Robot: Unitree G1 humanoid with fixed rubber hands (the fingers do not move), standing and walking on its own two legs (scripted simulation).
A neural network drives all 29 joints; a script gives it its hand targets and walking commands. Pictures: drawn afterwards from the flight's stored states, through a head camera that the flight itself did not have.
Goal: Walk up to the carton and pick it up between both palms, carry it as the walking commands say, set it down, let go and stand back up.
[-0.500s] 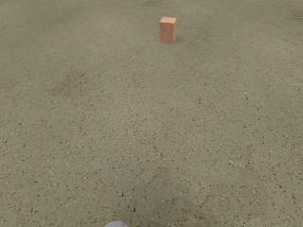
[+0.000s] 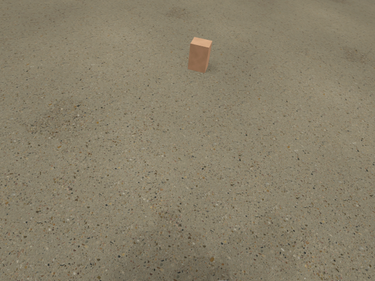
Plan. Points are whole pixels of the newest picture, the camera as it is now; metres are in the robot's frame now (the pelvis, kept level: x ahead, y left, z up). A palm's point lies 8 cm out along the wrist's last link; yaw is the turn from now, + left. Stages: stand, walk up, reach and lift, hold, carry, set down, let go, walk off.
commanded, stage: walk up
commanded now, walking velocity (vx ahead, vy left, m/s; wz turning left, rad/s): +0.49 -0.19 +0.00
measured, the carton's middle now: (199, 55) +2.15 -0.20 -0.64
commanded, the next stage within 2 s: none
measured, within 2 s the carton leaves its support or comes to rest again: neither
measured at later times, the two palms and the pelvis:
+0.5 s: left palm (119, 225) +0.28 +0.16 -0.11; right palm (312, 245) +0.24 -0.35 -0.14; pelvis +0.23 -0.09 +0.00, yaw +0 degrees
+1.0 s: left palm (115, 166) +0.48 +0.22 -0.15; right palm (273, 163) +0.49 -0.29 -0.11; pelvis +0.47 -0.03 +0.00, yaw -1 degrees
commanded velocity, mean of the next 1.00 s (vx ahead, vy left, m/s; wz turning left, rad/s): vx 0.50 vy -0.05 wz -0.02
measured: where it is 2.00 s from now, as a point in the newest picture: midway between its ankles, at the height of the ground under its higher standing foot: (190, 167)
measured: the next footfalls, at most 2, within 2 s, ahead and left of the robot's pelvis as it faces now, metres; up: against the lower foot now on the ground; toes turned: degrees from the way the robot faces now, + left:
right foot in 0.34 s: +0.29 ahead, -0.21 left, +0.00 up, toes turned -8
left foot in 0.84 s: +0.55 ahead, +0.07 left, +0.00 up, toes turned +9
